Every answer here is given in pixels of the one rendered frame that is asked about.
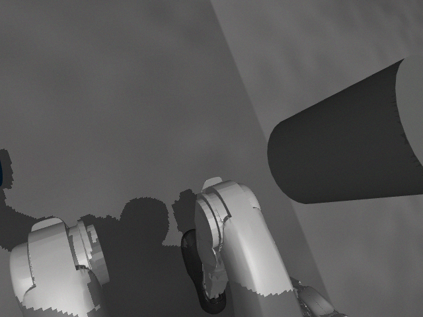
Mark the right robot hand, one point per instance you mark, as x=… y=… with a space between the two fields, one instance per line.
x=312 y=303

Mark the right robot foot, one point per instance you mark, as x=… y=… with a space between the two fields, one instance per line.
x=193 y=265

